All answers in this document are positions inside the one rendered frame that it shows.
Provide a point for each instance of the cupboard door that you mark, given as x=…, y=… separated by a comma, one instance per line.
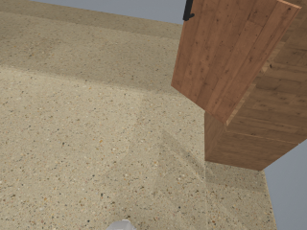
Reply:
x=223, y=47

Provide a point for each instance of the robot left thigh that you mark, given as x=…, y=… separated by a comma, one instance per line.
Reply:
x=121, y=225

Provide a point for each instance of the handle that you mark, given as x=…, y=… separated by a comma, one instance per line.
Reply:
x=187, y=11

